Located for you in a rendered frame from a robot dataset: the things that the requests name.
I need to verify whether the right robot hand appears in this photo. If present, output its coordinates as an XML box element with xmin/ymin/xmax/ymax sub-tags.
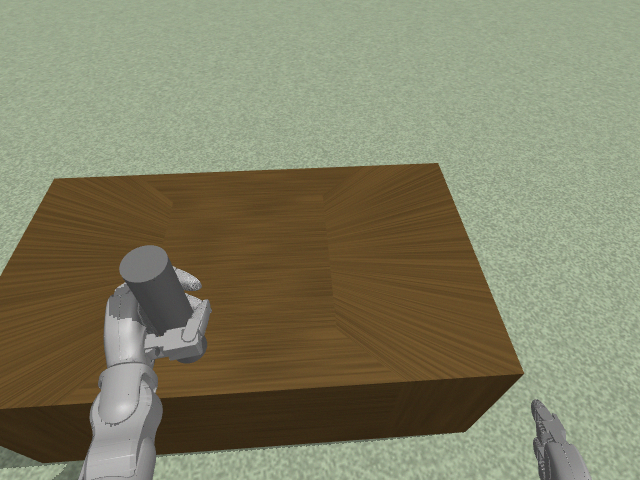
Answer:
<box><xmin>531</xmin><ymin>399</ymin><xmax>592</xmax><ymax>480</ymax></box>

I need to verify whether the left robot arm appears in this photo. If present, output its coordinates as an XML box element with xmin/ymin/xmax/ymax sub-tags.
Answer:
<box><xmin>78</xmin><ymin>362</ymin><xmax>163</xmax><ymax>480</ymax></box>

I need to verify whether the left robot hand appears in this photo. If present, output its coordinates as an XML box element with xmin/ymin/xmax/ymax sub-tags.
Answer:
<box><xmin>104</xmin><ymin>266</ymin><xmax>212</xmax><ymax>369</ymax></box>

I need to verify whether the can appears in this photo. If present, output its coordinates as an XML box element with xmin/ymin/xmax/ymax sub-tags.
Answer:
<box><xmin>119</xmin><ymin>245</ymin><xmax>207</xmax><ymax>364</ymax></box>

